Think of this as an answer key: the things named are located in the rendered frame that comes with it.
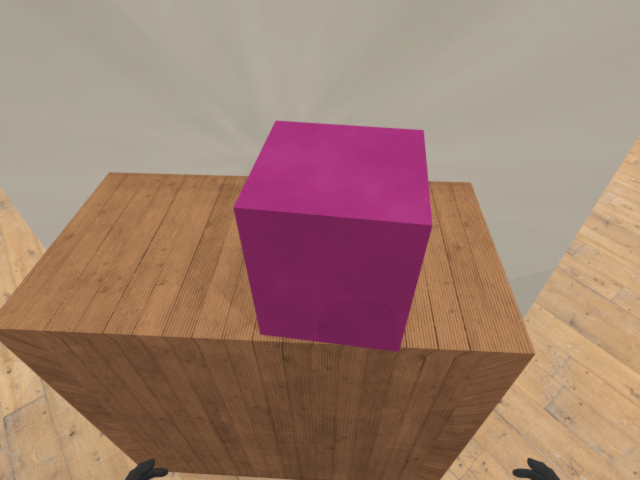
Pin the carton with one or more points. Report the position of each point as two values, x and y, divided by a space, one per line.
334 222

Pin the robot left hand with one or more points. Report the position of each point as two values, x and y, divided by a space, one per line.
145 471

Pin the pedestal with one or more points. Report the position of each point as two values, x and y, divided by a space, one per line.
141 316

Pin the robot right hand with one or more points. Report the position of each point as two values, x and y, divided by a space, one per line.
539 471

